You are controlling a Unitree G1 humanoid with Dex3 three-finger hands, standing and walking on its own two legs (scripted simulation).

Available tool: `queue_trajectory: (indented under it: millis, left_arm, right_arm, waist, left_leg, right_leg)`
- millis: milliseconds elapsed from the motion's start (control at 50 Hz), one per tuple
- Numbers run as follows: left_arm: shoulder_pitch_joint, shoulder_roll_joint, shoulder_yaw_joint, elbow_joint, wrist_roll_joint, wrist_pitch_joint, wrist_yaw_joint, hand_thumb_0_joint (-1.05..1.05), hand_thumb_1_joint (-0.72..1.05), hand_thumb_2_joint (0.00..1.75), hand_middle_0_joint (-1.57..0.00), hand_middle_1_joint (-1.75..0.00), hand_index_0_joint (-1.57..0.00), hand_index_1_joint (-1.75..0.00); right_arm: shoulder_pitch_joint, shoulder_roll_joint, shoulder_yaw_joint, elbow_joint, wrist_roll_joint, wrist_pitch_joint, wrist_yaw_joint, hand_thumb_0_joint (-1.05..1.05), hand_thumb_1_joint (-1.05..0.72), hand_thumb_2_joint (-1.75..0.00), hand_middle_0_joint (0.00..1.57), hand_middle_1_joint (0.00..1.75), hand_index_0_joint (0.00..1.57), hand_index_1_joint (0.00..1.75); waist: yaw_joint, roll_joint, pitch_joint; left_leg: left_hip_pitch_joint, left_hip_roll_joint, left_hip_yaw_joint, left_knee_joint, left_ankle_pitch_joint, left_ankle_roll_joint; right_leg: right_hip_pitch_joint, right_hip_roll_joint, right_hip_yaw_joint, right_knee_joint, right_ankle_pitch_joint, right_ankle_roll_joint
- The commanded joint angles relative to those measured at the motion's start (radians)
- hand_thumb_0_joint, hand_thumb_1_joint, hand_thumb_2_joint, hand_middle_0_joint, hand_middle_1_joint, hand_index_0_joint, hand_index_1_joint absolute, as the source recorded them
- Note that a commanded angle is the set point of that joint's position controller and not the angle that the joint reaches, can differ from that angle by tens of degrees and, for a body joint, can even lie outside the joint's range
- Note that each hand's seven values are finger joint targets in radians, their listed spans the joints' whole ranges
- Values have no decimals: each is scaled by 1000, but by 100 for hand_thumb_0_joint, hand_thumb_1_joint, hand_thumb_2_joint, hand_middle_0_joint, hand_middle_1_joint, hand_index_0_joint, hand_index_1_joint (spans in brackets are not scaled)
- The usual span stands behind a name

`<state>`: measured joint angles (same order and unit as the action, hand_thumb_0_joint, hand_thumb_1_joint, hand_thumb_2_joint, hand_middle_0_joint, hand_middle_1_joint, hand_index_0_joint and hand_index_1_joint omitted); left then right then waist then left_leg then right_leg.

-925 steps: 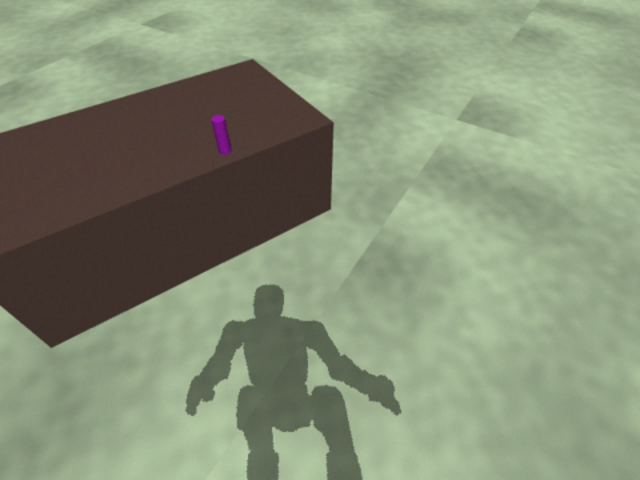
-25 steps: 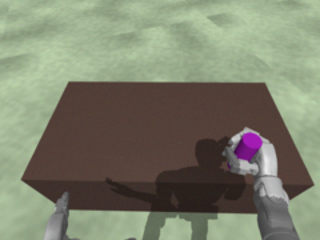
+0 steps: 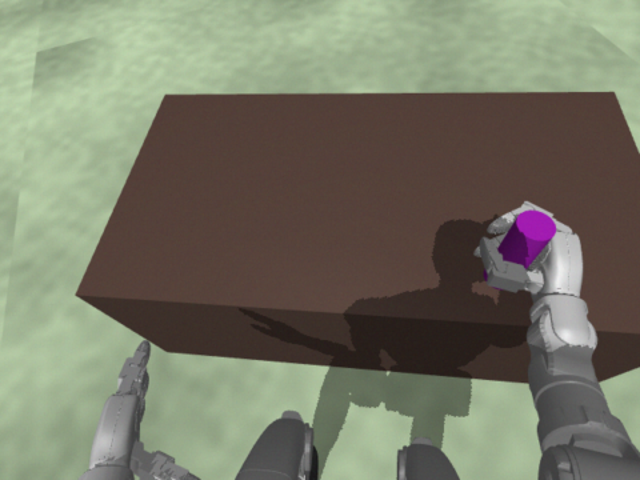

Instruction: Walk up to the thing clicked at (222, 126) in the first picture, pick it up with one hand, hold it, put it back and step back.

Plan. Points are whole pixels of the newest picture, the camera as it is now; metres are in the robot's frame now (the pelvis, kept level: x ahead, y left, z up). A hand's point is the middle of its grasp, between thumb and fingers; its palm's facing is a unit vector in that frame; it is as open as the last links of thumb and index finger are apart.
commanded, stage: crouch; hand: right
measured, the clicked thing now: (515, 253) +0.40 -0.19 +0.01
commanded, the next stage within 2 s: lower in 0.62 s
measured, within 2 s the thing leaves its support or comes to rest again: rests again in 1.82 s
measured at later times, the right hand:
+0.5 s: hand (491, 252) +0.44 -0.18 -0.06, palm faces +0.09 +1.00 +0.02, open 5.2 cm
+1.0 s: hand (479, 262) +0.45 -0.18 -0.11, palm faces +0.09 +1.00 +0.02, open 5.2 cm
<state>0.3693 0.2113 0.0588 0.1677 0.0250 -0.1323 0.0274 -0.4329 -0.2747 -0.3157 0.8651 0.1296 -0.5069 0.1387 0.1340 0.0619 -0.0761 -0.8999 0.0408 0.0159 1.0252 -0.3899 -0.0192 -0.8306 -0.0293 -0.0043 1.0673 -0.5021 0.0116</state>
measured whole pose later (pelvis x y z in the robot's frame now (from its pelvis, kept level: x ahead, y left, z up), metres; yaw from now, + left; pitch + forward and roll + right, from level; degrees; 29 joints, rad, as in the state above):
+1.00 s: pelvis -0.01 +0.00 -0.08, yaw +0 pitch +26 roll +3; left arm 0.47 0.26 0.08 -0.23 0.08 -0.12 -0.04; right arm -0.62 -0.40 -0.50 1.09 0.03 -0.61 0.14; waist 0.27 0.04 -0.14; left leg -1.32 0.03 0.05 1.35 -0.49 -0.01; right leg -1.27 -0.04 0.05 1.44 -0.63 0.02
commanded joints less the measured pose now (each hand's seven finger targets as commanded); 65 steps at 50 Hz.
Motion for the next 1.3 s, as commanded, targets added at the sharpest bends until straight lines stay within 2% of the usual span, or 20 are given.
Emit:
queue_trajectory:
  millis: [0, 120, 160, 240, 280, 320, 360, 420, 460, 500, 540, 660, 700, 800, 960, 1020, 1060, 1140, 1220, 1280]
  left_arm:
    - [43, 192, 116, -259, 13, -53, 1, 0, -53, 4, -6, -6, -7, -5]
    - [69, 190, 120, -332, 23, -52, -8, 0, -52, 4, -6, -6, -7, -5]
    - [77, 163, 83, -357, 26, -54, -14, 0, -53, 5, -5, -6, -6, -5]
    - [93, 176, 103, -374, 34, -44, -19, 0, -52, 4, -6, -6, -7, -5]
    - [112, 227, 156, -408, 36, -38, -16, 0, -52, 4, -5, -6, -7, -5]
    - [155, 189, 133, -390, 41, -31, -26, 0, -53, 5, -5, -6, -6, -5]
    - [143, 213, 161, -399, 40, -30, -25, 0, -53, 5, -5, -6, -6, -5]
    - [116, 182, 120, -451, 43, -32, -33, 0, -53, 5, -5, -6, -6, -5]
    - [140, 211, 156, -447, 44, -25, -30, 0, -53, 5, -5, -6, -6, -5]
    - [166, 193, 135, -418, 46, -19, -35, 0, -54, 5, -5, -6, -6, -5]
    - [129, 190, 135, -495, 46, -26, -38, 0, -54, 5, -5, -6, -6, -5]
    - [139, 220, 171, -499, 43, -18, -37, 0, -54, 5, -5, -5, -6, -5]
    - [137, 199, 144, -501, 49, -15, -41, 0, -54, 5, -5, -5, -5, -5]
    - [157, 182, 117, -532, 47, -22, -46, 0, -54, 5, -5, -5, -5, -5]
    - [173, 220, 167, -599, 52, -45, -52, 0, -54, 5, -5, -5, -5, -5]
    - [182, 209, 152, -619, 54, -52, -55, 0, -54, 5, -5, -5, -5, -5]
    - [184, 223, 169, -617, 57, -53, -52, 0, -55, 6, -5, -5, -5, -5]
    - [172, 250, 200, -658, 59, -54, -53, 0, -56, 6, -5, -5, -5, -5]
    - [190, 221, 171, -634, 54, -52, -59, 0, -56, 6, -5, -5, -5, -5]
    - [190, 246, 194, -684, 58, -57, -57, 0, -56, 6, -5, -5, -5, -5]
  right_arm:
    - [-382, -200, -67, -170, -1, -105, 6, 0, -75, -140, 148, 151, 148, 151]
    - [-430, -187, -76, -99, -16, -121, 3, 0, -73, -140, 148, 151, 148, 151]
    - [-456, -192, -71, -121, -23, -132, 1, 0, -73, -137, 145, 147, 146, 147]
    - [-481, -208, -86, -105, -40, -148, -9, 0, -74, -136, 145, 146, 145, 146]
    - [-479, -246, -113, -113, -44, -154, -16, 0, -73, -135, 144, 145, 144, 145]
    - [-473, -208, -89, -93, -51, -153, -14, 0, -72, -134, 144, 145, 144, 145]
    - [-479, -224, -104, -84, -51, -151, -18, 0, -74, -135, 145, 146, 145, 146]
    - [-504, -218, -104, -97, -57, -159, -17, 0, -72, -135, 144, 145, 144, 145]
    - [-475, -244, -124, -77, -64, -159, -20, 0, -71, -134, 144, 145, 144, 145]
    - [-483, -237, -115, -65, -68, -157, -15, 0, -72, -134, 143, 144, 143, 144]
    - [-504, -239, -129, -98, -62, -163, -12, 0, -71, -135, 144, 146, 144, 146]
    - [-516, -268, -148, -75, -69, -160, -11, 0, -69, -133, 142, 144, 142, 144]
    - [-521, -269, -148, -76, -75, -161, -11, 0, -68, -133, 142, 144, 142, 144]
    - [-486, -268, -161, 42, -80, -160, 8, 0, -72, -135, 143, 145, 143, 145]
    - [-558, -353, -218, -10, -88, -199, 6, 0, -76, -133, 143, 143, 142, 143]
    - [-568, -330, -197, -2, -96, -206, 16, 0, -76, -134, 143, 144, 143, 144]
    - [-557, -376, -224, -14, -101, -208, 8, 0, -76, -132, 142, 142, 142, 142]
    - [-570, -366, -225, -34, -104, -203, 5, 0, -73, -134, 142, 144, 142, 144]
    - [-539, -360, -217, 17, -106, -195, 9, 0, -73, -134, 142, 143, 142, 144]
    - [-569, -369, -221, 4, -115, -194, 7, 0, -74, -135, 142, 144, 142, 144]
  waist:
    - [-5, -126, -477]
    - [27, -105, -496]
    - [22, -133, -506]
    - [30, -180, -499]
    - [40, -197, -535]
    - [57, -226, -536]
    - [63, -198, -527]
    - [62, -221, -564]
    - [70, -235, -562]
    - [78, -234, -523]
    - [76, -222, -587]
    - [100, -221, -579]
    - [79, -243, -585]
    - [109, -181, -521]
    - [130, -237, -608]
    - [146, -269, -624]
    - [129, -312, -652]
    - [148, -319, -663]
    - [136, -328, -601]
    - [166, -311, -657]
  left_leg:
    - [222, -36, -7, -65, 193, 24]
    - [181, -43, -2, -21, 197, 25]
    - [174, -42, -3, -13, 182, 27]
    - [84, -51, 14, 35, 157, 36]
    - [78, -52, 19, 48, 167, 36]
    - [58, -54, 20, 67, 206, 38]
    - [65, -53, 21, 73, 223, 36]
    - [39, -52, 21, 94, 210, 40]
    - [19, -54, 25, 105, 214, 42]
    - [6, -52, 23, 108, 208, 42]
    - [49, -49, 17, 115, 226, 41]
    - [22, -49, 20, 138, 243, 42]
    - [13, -48, 14, 145, 220, 44]
    - [16, -43, -7, 149, 185, 38]
    - [-44, -42, -9, 199, 141, 42]
    - [-83, -45, 2, 232, 152, 45]
    - [-100, -47, 2, 254, 175, 48]
    - [-130, -49, 13, 264, 151, 50]
    - [-167, -47, 10, 283, 114, 52]
    - [-172, -48, 16, 299, 134, 50]
  right_leg:
    - [106, 24, 21, -118, 225, -12]
    - [45, 19, 21, -54, 230, -14]
    - [23, 16, 19, -44, 213, -12]
    - [29, 11, 36, -34, 215, -1]
    - [56, 7, 44, -26, 236, 3]
    - [63, 6, 40, 4, 330, 6]
    - [29, 10, 36, 25, 323, 1]
    - [19, 7, 41, 40, 313, 4]
    - [37, 2, 48, 48, 351, 7]
    - [-5, 6, 44, 59, 323, 2]
    - [-22, 13, 41, 74, 301, -2]
    - [-58, 12, 49, 105, 318, -4]
    - [-66, 12, 43, 105, 291, -2]
    - [-199, 14, 39, 146, 208, -15]
    - [-214, 13, 45, 202, 171, -16]
    - [-211, 15, 51, 226, 191, -11]
    - [-198, 13, 51, 240, 228, -8]
    - [-200, 12, 59, 248, 202, -8]
    - [-267, 14, 56, 258, 158, -5]
    - [-239, 11, 61, 285, 182, -6]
